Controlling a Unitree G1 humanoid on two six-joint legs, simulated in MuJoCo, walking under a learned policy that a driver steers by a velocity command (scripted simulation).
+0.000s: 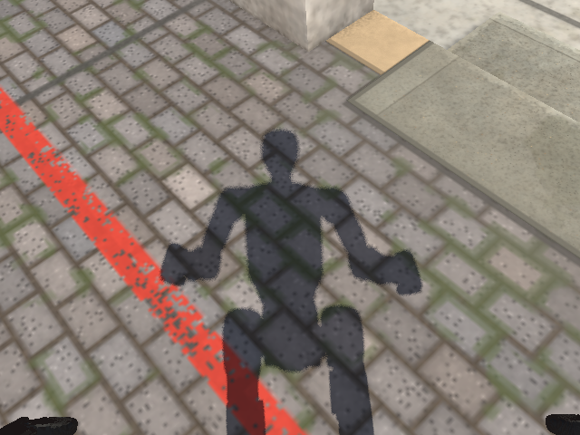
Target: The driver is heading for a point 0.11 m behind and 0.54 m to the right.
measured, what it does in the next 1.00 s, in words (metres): walks ahead, turning right: left foot, then right foot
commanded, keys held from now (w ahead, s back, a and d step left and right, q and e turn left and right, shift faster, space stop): e+shift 0.04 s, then w+e+shift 0.96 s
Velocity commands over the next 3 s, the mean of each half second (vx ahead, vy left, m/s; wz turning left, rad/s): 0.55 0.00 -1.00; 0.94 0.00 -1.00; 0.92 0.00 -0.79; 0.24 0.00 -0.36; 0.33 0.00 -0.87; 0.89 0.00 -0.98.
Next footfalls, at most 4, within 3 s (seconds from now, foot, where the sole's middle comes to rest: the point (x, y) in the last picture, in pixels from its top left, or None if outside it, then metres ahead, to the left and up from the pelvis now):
0.38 left None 0.26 0.13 -0.75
0.86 right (448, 397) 0.47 -0.25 -0.75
1.24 left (542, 246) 0.83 -0.55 -0.75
1.60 right None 0.65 -0.89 -0.75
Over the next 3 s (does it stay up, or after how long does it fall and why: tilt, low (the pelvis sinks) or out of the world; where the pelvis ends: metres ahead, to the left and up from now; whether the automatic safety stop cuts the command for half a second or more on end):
stays up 0.48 -1.16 0.02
